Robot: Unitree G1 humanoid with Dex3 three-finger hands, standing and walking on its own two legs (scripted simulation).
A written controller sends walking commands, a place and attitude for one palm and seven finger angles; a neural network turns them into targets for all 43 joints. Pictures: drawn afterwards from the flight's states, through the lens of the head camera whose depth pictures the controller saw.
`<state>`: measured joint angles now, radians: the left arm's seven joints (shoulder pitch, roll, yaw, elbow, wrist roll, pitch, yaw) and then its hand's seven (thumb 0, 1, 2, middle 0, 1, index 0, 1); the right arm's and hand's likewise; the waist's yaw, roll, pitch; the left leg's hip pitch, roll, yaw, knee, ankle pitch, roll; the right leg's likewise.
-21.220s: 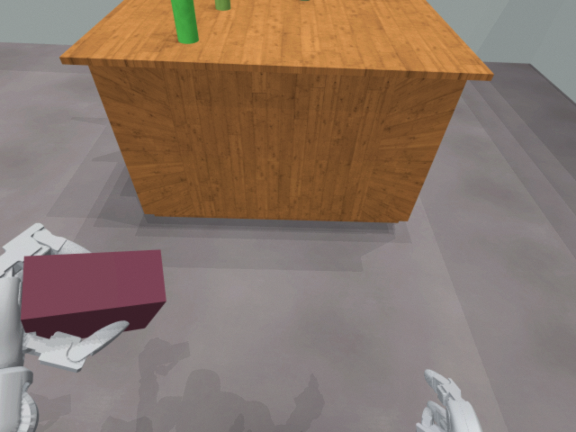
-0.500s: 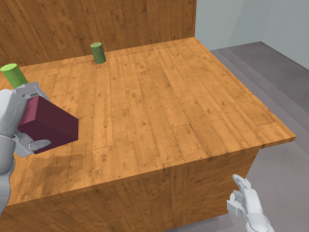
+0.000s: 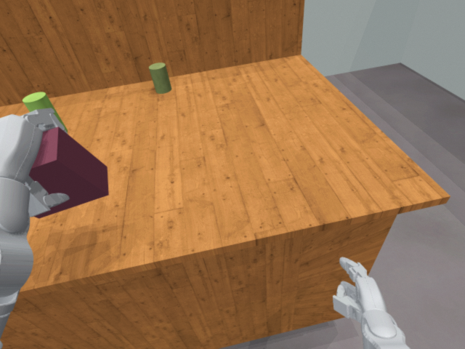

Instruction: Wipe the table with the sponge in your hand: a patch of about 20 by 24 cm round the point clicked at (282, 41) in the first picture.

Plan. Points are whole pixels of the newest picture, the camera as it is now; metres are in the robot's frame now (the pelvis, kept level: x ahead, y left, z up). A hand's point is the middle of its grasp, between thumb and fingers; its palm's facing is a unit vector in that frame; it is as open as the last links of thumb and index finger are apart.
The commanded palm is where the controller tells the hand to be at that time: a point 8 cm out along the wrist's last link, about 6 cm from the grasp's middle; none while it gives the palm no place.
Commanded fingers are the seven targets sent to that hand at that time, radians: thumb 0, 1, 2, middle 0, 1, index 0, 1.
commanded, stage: turn the palm down, sponge in hand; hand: left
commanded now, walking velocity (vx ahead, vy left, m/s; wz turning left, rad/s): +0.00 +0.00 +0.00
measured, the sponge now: (56, 182) +0.25 +0.32 +0.21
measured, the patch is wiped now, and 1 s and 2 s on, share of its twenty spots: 0.00 0.00 0.00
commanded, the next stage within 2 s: move the sponge above the wiping area in 0.38 s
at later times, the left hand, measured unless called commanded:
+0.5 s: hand (88, 184) +0.25 +0.26 +0.21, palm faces +0.21 -0.09 -0.97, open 9.7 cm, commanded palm +0.20 +0.25 +0.28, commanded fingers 0.00 0.10 1.30 -1.20 -1.60 -1.20 -1.60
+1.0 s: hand (85, 202) +0.25 +0.29 +0.16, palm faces +0.02 -0.07 -1.00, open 9.7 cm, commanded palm +0.22 +0.29 +0.27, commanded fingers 0.00 0.10 1.30 -1.20 -1.60 -1.20 -1.60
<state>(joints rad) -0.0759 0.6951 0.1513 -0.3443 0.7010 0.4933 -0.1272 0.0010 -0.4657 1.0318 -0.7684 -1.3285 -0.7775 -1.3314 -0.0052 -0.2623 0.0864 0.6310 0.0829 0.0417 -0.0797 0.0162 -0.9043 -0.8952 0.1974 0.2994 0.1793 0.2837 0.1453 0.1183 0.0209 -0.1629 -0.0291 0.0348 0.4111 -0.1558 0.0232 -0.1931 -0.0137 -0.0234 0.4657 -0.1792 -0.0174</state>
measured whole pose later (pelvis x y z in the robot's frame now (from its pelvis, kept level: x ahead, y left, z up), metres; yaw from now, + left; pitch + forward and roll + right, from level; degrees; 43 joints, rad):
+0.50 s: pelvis +0.01 -0.03 +0.00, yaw -1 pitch -5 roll +1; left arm 0.00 0.64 0.09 -0.34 0.72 0.47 -0.17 0.00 -0.47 1.03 -0.77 -1.33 -0.78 -1.33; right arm 0.00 -0.30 0.06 0.62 0.07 0.01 -0.08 0.02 -0.90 -0.90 0.20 0.30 0.21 0.30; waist 0.12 0.15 0.01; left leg -0.18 0.01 0.03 0.45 -0.18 -0.01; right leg -0.21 0.02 -0.03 0.49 -0.20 -0.05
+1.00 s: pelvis +0.02 -0.01 +0.00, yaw +1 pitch -4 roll +1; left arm 0.01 0.66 0.03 -0.25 0.77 0.40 -0.23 0.00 -0.47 1.03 -0.77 -1.33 -0.78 -1.33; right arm 0.02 -0.29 0.06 0.64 0.06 -0.01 -0.10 0.02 -0.91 -0.90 0.20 0.30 0.20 0.30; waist 0.14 0.13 0.04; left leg -0.17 -0.02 0.02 0.44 -0.19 0.01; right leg -0.19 0.00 -0.04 0.49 -0.22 -0.03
